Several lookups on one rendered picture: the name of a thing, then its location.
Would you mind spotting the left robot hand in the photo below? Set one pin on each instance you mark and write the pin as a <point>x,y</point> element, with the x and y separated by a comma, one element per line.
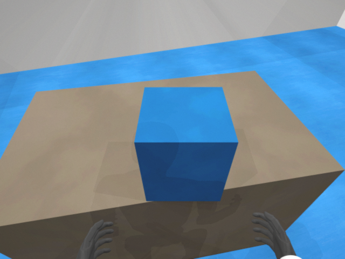
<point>88,249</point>

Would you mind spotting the right robot hand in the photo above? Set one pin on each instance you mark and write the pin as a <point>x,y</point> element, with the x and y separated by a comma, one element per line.
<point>278,240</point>

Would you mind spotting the pedestal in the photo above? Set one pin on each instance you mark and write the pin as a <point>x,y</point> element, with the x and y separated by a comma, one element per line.
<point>72,162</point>

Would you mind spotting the carton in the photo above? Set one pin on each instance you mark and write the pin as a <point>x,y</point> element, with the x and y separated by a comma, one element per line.
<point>185,143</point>

